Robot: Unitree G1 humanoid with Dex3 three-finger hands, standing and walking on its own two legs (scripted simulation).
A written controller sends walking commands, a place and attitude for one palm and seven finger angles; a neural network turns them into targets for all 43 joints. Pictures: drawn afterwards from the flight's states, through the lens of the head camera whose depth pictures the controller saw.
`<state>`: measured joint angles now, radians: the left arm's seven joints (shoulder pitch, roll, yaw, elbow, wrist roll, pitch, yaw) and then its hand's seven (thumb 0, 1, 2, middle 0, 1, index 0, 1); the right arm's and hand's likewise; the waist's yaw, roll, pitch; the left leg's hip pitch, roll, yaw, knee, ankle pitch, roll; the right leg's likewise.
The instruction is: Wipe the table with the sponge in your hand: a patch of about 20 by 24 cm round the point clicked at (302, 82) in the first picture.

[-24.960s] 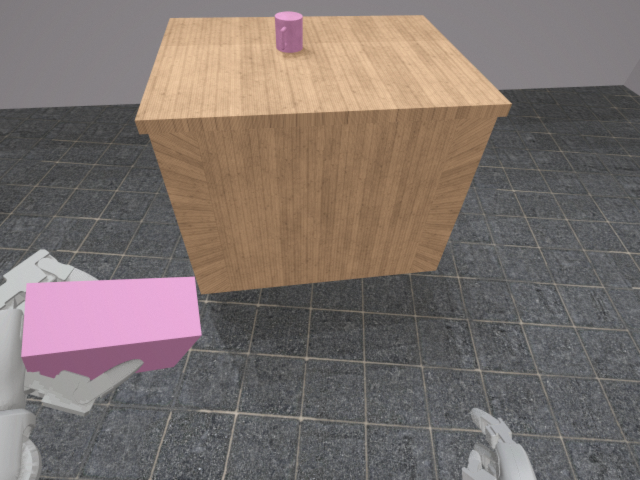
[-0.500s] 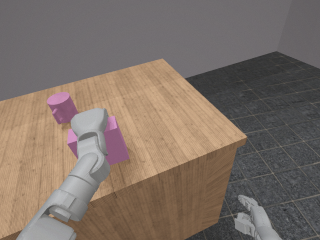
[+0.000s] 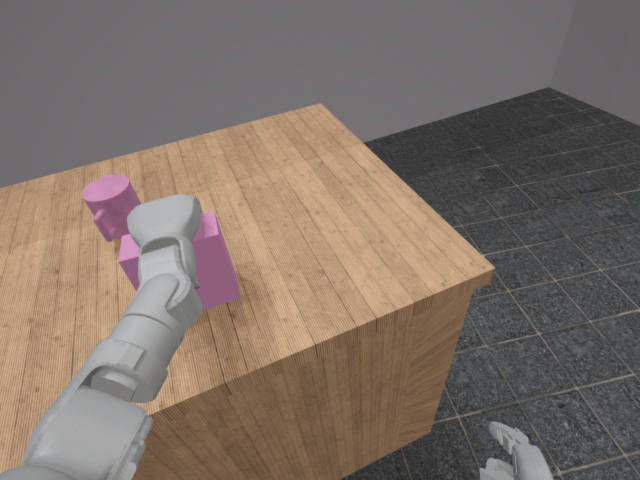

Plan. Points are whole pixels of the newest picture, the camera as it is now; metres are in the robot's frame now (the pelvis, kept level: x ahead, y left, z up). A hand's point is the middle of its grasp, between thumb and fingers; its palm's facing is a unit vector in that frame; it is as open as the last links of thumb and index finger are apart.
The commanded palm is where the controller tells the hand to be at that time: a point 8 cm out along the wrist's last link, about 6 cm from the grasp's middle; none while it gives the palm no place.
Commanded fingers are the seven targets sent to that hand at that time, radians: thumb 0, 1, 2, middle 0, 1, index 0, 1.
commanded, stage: wipe forward along the third lane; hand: left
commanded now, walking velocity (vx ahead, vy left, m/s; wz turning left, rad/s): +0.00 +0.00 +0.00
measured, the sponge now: (189, 279) +0.38 +0.23 +0.06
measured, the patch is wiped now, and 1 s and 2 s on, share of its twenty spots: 0.90 1.00 1.00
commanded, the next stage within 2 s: wipe back along the third lane in 0.46 s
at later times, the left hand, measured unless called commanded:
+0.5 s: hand (173, 225) +0.44 +0.26 +0.11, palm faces -0.05 -0.02 -1.00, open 9.8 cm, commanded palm +0.42 +0.26 +0.15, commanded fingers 0.00 0.10 1.30 -1.20 -1.60 -1.20 -1.60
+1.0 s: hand (171, 229) +0.43 +0.26 +0.11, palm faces +0.04 -0.03 -1.00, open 9.8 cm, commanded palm +0.38 +0.24 +0.14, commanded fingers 0.00 0.10 1.30 -1.20 -1.60 -1.20 -1.60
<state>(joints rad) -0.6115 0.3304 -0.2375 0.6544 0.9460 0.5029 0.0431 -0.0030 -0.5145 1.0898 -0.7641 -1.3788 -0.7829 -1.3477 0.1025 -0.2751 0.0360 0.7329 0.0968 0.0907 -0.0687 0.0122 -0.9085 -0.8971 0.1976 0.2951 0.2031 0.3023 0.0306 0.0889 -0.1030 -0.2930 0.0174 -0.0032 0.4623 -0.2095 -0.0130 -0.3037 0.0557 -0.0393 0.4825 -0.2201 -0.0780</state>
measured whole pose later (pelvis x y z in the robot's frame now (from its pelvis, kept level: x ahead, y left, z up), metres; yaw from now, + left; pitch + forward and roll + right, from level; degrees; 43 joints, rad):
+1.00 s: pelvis +0.03 +0.05 +0.00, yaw +0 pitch +5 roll +0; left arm -0.67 0.27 -0.31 0.67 0.95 0.60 0.12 0.01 -0.49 1.08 -0.73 -1.41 -0.75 -1.38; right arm 0.07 -0.25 0.03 0.72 0.10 0.13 -0.02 0.01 -0.91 -0.90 0.20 0.29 0.20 0.30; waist 0.04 0.07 -0.14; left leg -0.31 -0.03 0.01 0.47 -0.25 0.03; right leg -0.30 0.01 -0.02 0.45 -0.24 -0.02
